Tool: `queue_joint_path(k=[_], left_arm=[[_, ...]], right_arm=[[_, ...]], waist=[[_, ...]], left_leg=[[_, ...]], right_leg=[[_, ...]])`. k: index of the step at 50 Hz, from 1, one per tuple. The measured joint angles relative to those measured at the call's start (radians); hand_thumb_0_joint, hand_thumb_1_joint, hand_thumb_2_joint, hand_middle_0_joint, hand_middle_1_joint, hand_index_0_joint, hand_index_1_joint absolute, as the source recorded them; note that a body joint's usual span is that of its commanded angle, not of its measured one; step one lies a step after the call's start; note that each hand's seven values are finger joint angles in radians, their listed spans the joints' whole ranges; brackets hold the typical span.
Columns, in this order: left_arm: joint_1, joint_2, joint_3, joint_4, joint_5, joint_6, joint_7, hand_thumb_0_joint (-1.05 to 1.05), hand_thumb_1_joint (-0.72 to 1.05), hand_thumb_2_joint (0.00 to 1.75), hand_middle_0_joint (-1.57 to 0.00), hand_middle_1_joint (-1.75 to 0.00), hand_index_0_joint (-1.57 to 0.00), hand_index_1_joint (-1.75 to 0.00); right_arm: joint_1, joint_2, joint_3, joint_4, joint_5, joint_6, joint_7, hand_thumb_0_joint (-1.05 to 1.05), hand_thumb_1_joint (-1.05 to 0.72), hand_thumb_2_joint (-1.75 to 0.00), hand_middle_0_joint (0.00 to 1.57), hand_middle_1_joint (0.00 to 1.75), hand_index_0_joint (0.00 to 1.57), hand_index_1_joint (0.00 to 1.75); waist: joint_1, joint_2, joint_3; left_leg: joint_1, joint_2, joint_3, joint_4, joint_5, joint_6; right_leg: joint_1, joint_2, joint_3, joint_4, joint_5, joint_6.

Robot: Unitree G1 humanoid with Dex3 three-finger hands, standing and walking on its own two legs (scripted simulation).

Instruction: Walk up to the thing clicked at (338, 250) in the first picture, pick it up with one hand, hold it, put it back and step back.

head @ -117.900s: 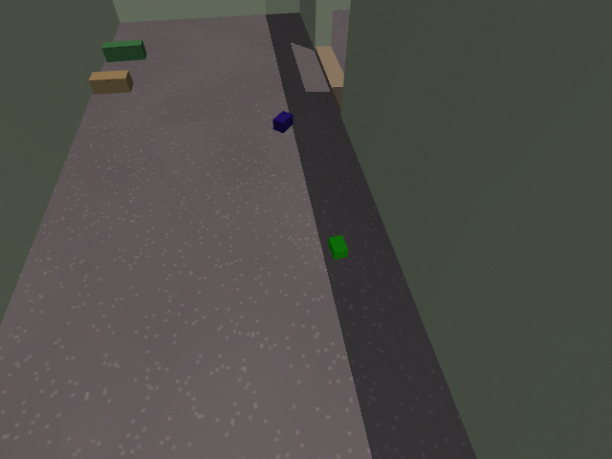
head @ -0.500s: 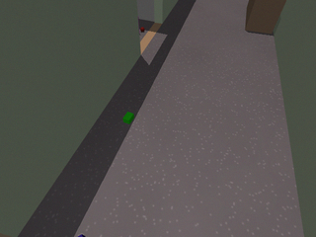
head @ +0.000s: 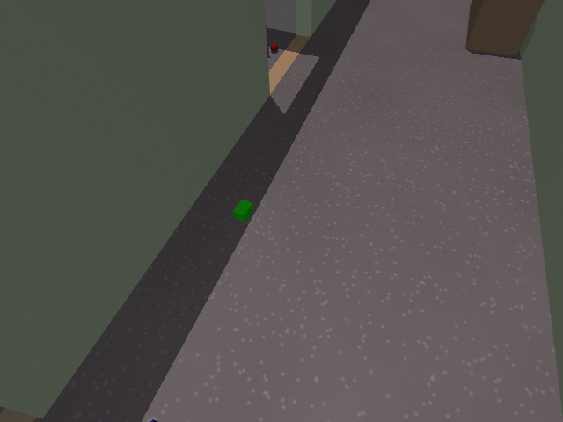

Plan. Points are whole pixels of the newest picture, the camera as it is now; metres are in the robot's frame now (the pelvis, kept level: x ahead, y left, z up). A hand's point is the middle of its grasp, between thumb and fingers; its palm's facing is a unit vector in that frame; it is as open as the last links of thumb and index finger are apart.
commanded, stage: step back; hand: left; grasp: from above
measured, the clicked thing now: (243, 210) +1.07 +0.21 -0.74
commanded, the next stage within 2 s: stand in 0.10 s
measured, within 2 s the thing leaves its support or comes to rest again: neither
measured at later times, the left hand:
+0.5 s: hand out of the picture +0.12 +0.26 -0.14, palm faces -0.03 -0.95 -0.32, open 7.4 cm
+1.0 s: hand out of the picture +0.09 +0.26 -0.14, palm faces -0.05 -0.94 -0.34, open 7.4 cm
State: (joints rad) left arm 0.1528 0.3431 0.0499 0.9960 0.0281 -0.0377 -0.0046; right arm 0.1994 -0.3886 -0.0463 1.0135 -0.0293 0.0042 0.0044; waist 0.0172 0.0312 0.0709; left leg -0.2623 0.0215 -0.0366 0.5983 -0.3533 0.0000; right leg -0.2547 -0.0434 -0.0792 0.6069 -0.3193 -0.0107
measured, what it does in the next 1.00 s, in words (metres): stands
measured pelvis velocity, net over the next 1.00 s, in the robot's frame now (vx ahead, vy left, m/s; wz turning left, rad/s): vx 0.01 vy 0.01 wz -0.03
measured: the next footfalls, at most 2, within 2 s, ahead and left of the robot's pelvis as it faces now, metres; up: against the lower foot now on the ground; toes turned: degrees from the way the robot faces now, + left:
none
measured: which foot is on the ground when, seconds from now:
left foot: down 0.00-1.00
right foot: down 0.00-1.00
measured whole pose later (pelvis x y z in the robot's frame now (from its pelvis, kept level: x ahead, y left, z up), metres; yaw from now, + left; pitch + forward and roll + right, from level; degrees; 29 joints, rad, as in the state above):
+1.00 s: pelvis +0.01 +0.01 +0.02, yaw -2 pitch -2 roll +0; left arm 0.10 0.35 0.00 1.16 0.01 -0.02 -0.01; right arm 0.11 -0.35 0.00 1.16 -0.01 -0.01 0.01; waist 0.00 0.00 0.04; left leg -0.10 0.03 0.00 0.31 -0.17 -0.03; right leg -0.10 -0.03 -0.05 0.31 -0.17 0.01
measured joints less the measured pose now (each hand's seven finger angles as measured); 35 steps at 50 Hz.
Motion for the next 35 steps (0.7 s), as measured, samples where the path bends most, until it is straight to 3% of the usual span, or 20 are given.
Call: queue_joint_path(k=[1, 2, 6, 11, 22, 35], left_arm=[[-0.007, 0.007, 0.002, 0.002, -0.003, 0.004, 0.002, 0.01, 0.90, 0.89, -0.21, -0.30, -0.21, -0.30], [-0.012, 0.015, 0.004, 0.005, -0.007, 0.009, 0.004, 0.01, 0.90, 0.89, -0.21, -0.30, -0.21, -0.30], [-0.023, 0.028, 0.002, 0.030, -0.024, 0.021, 0.009, 0.01, 0.90, 0.89, -0.21, -0.30, -0.20, -0.30], [-0.041, 0.032, -0.016, 0.075, -0.025, 0.024, 0.002, 0.01, 0.91, 0.89, -0.20, -0.30, -0.20, -0.30], [-0.085, -0.002, -0.047, 0.125, -0.019, 0.021, -0.006, 0.01, 0.91, 0.89, -0.21, -0.30, -0.20, -0.30], [-0.077, 0.006, -0.045, 0.151, -0.015, 0.016, -0.005, 0.01, 0.91, 0.89, -0.21, -0.30, -0.20, -0.30]], right_arm=[[-0.007, 0.006, -0.002, 0.008, -0.002, -0.003, -0.001, 0.01, -0.90, -0.90, 0.20, 0.30, 0.21, 0.30], [-0.013, 0.016, -0.003, 0.015, -0.005, -0.005, -0.002, 0.01, -0.90, -0.90, 0.20, 0.30, 0.21, 0.30], [-0.036, 0.036, 0.011, 0.035, 0.002, -0.006, 0.002, 0.01, -0.90, -0.90, 0.20, 0.30, 0.21, 0.30], [-0.076, 0.060, 0.033, 0.054, 0.013, -0.026, 0.004, 0.01, -0.90, -0.90, 0.20, 0.30, 0.21, 0.30], [-0.161, 0.046, 0.041, 0.076, 0.023, -0.030, -0.003, 0.01, -0.90, -0.90, 0.20, 0.30, 0.21, 0.30], [-0.140, 0.040, 0.042, 0.119, 0.021, -0.022, 0.002, 0.01, -0.90, -0.90, 0.20, 0.30, 0.21, 0.30]], waist=[[0.000, -0.014, 0.010], [0.004, -0.033, 0.018], [0.011, -0.040, 0.013], [0.006, -0.053, 0.007], [0.002, -0.037, -0.002], [-0.007, -0.030, -0.012]], left_leg=[[0.012, -0.009, 0.006, -0.027, 0.071, -0.010], [0.021, -0.020, 0.017, -0.032, 0.078, -0.016], [0.025, -0.007, 0.027, -0.015, 0.041, -0.016], [0.074, -0.001, 0.030, -0.087, 0.063, -0.016], [0.148, -0.004, 0.039, -0.217, 0.125, -0.012], [0.176, 0.003, 0.041, -0.281, 0.166, -0.020]], right_leg=[[-0.003, -0.012, 0.004, 0.019, -0.013, 0.007], [-0.005, -0.025, 0.015, 0.033, -0.021, 0.013], [0.017, -0.011, 0.024, -0.005, -0.012, 0.026], [0.076, -0.003, 0.023, -0.099, 0.026, 0.030], [0.149, -0.003, 0.028, -0.234, 0.093, 0.037], [0.174, 0.006, 0.028, -0.294, 0.133, 0.032]])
